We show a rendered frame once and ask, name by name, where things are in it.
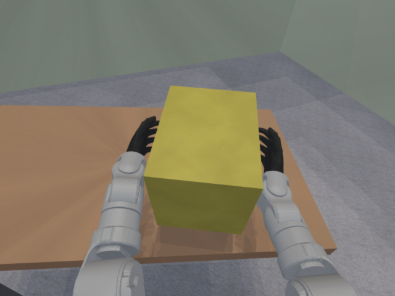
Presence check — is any robot right upper arm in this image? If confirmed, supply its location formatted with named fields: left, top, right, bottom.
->
left=285, top=273, right=356, bottom=296

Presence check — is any table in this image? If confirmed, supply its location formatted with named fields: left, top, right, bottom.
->
left=0, top=105, right=337, bottom=296

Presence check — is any left robot hand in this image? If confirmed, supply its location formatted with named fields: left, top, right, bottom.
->
left=127, top=116, right=160, bottom=156

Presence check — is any right robot hand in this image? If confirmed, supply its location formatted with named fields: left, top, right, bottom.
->
left=259, top=127, right=283, bottom=173

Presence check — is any robot left upper arm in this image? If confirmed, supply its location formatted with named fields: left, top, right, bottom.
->
left=74, top=257, right=145, bottom=296

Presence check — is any carton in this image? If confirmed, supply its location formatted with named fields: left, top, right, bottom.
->
left=143, top=86, right=263, bottom=235

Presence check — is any right robot forearm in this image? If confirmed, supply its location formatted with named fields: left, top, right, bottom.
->
left=256, top=171, right=358, bottom=296

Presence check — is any left robot forearm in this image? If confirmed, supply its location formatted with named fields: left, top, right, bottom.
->
left=73, top=151, right=146, bottom=296

